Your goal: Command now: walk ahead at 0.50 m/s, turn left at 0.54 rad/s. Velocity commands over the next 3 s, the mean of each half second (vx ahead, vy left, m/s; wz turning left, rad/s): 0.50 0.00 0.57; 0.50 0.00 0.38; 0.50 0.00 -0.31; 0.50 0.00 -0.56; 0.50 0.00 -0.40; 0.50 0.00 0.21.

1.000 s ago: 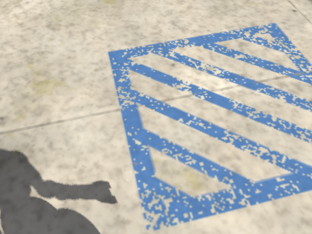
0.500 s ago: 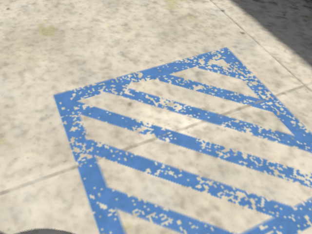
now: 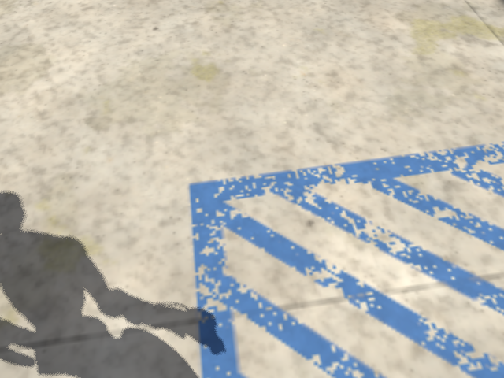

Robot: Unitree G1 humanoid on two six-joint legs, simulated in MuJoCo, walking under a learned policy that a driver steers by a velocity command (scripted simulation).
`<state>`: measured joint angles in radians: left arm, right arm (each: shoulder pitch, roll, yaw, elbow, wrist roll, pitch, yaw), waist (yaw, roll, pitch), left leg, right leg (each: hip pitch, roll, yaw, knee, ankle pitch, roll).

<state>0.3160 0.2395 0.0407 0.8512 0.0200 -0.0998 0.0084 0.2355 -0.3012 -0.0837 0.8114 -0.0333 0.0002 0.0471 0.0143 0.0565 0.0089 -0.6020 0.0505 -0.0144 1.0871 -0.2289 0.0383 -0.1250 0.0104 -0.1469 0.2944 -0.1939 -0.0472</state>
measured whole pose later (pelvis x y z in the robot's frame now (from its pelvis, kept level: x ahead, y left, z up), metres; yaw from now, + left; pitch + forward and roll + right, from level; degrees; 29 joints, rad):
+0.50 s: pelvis +0.25 +0.08 -0.01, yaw +19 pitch +1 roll +0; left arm 0.19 0.26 0.04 0.76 0.05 -0.04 -0.01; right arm 0.30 -0.28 -0.07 0.81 0.00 -0.03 0.01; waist -0.01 -0.03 0.06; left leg -0.21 -0.14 -0.01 0.38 -0.18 0.14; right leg -0.57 -0.12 0.02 1.10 -0.30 0.03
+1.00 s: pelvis +0.53 +0.13 -0.01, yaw +29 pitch +0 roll +0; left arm 0.26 0.25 0.04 0.81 0.02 -0.07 -0.01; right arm 0.31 -0.29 -0.04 0.82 -0.03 -0.04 0.02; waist -0.01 0.04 0.04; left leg -0.40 -0.04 -0.06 1.11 -0.33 0.07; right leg -0.25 0.05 -0.05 0.42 -0.18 -0.07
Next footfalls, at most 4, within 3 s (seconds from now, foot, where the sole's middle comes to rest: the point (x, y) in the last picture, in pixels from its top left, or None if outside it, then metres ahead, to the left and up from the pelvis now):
0.28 left None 0.28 0.13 -0.78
0.82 right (246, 330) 0.63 0.10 -0.78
1.34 left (149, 287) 0.77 0.39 -0.78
1.86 right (209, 206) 1.08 0.23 -0.78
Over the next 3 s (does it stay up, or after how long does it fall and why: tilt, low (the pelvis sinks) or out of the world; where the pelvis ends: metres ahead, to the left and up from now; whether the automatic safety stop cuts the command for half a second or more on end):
stays up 1.53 0.21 -0.02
